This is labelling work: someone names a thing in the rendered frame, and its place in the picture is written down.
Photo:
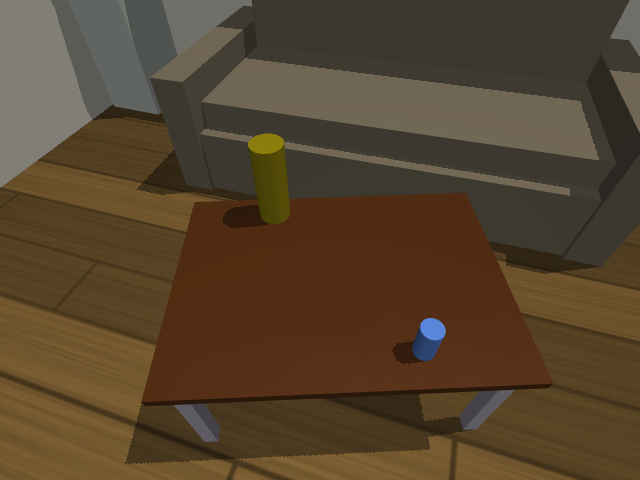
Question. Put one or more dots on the sofa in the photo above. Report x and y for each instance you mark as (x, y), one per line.
(527, 106)

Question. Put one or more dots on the coffee table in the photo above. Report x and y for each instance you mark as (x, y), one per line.
(328, 303)

